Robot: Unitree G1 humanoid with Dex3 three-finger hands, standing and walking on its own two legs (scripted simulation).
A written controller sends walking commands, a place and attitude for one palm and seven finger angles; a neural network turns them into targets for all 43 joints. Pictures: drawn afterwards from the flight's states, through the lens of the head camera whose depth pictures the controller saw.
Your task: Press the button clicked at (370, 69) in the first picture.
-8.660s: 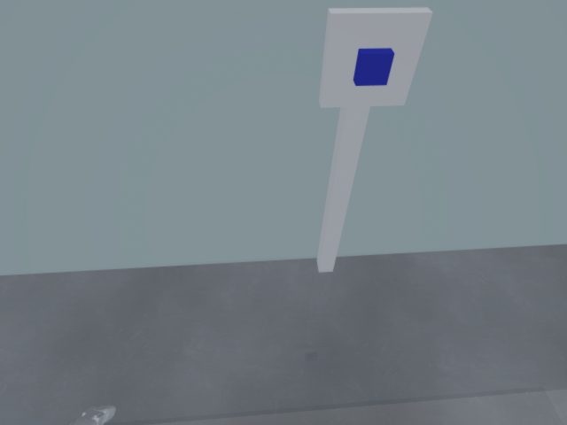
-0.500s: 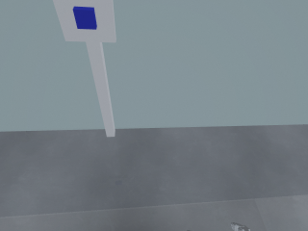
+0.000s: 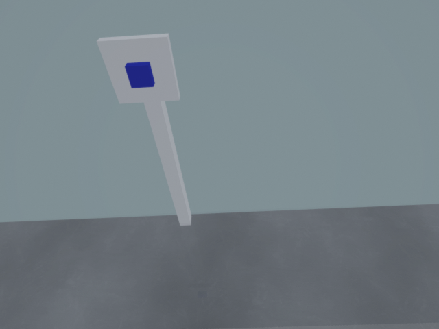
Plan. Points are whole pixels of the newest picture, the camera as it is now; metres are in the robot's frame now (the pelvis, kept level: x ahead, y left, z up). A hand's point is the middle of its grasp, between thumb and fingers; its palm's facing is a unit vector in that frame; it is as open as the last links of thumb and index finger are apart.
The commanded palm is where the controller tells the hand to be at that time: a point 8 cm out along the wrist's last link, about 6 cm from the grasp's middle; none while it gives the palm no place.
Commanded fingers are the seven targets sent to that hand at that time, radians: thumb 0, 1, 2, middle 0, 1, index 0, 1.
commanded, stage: take the last steps up to it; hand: left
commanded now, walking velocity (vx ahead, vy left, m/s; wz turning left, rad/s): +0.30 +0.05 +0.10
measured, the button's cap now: (140, 74) +0.79 +0.30 +0.12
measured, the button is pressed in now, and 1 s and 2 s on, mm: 0 0 0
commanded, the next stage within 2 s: come to a stop and stand still in 0.74 s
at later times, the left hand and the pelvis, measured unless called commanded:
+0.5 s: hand out of the picture +0.05 +0.24 -0.19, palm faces +0.13 -0.98 -0.13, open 7.4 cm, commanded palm none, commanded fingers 0.00 0.90 0.90 -0.20 -0.30 -0.20 -0.30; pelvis +0.14 +0.10 -0.01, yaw +0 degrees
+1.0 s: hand (153, 246) +0.38 +0.23 -0.18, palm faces -0.05 -0.98 -0.17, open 7.4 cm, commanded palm none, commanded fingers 0.00 0.90 0.90 -0.20 -0.30 -0.20 -0.30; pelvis +0.28 +0.07 -0.02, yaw -1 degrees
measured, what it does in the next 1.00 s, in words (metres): walks ahead: left foot, then right foot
